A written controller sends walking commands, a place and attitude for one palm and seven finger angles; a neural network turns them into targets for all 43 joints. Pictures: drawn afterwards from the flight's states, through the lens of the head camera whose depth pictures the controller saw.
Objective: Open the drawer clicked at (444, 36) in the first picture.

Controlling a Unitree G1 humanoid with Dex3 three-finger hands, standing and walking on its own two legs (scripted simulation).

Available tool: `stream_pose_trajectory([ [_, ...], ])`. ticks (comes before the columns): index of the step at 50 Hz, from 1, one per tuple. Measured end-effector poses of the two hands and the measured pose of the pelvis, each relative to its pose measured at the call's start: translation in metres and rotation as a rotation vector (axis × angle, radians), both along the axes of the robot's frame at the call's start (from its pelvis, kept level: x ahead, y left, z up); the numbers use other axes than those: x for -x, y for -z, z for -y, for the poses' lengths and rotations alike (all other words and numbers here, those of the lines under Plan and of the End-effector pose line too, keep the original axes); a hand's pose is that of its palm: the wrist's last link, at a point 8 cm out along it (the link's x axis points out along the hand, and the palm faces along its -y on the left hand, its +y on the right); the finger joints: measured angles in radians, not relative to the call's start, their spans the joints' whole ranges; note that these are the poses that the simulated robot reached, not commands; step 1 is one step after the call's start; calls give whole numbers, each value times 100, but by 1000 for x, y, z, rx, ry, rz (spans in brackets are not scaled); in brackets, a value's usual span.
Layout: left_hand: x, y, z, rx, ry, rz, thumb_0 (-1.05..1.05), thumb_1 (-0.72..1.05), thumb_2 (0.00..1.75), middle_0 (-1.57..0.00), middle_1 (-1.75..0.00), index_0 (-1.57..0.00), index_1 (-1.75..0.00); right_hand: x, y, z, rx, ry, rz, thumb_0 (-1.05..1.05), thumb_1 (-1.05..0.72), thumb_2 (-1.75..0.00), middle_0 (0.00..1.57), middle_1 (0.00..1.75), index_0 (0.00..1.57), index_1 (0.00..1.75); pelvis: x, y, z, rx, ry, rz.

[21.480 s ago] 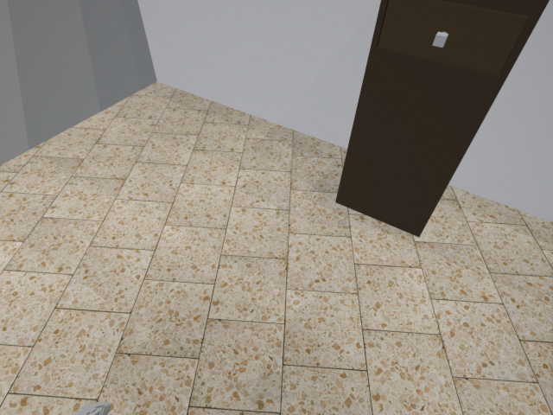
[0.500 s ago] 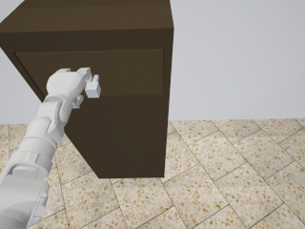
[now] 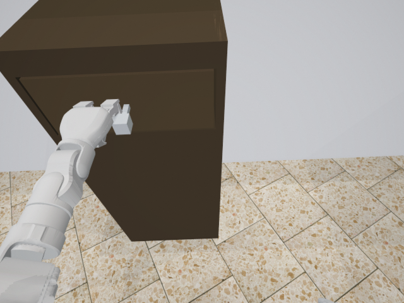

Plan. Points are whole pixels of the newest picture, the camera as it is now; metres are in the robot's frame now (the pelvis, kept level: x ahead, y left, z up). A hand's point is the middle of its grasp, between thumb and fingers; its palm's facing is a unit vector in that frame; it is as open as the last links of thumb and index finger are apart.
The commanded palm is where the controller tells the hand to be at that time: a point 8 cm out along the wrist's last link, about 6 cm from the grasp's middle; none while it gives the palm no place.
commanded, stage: pull the drawer open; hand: left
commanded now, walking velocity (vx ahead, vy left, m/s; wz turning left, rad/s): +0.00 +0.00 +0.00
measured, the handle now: (124, 118) +0.46 +0.19 +0.12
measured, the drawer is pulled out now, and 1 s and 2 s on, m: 0.00 0.01 0.04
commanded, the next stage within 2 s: none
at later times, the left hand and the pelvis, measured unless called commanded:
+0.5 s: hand (94, 145) +0.40 +0.25 +0.10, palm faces +0.01 -0.03 -1.00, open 5.1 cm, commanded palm +0.38 +0.24 +0.16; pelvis +0.02 +0.00 +0.00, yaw +2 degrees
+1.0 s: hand (99, 140) +0.41 +0.24 +0.10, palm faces -0.03 -0.02 -1.00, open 4.9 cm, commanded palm +0.39 +0.24 +0.16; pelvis -0.01 -0.01 +0.00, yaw +1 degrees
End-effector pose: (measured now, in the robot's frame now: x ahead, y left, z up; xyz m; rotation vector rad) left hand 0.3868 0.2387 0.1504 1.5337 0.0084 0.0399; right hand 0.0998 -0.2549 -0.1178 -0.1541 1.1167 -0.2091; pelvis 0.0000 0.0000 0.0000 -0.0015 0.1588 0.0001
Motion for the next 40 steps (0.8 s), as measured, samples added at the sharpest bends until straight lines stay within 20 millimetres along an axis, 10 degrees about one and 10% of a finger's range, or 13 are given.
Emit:
stream_pose_trajectory([
  [24,11,1,-6,1,-47,-16,0,88,90,-42,-135,-35,-132,-80,-12,-21,-11,-118,119,1,-91,-90,20,30,20,30,-19,-2,-3,2,-25,16],
  [40,-3,-10,-1,-10,-39,-48,0,89,90,-42,-135,-41,-135,-36,0,-11,-5,-90,24,1,-91,-90,20,30,21,30,-5,0,3,-1,-39,14],
])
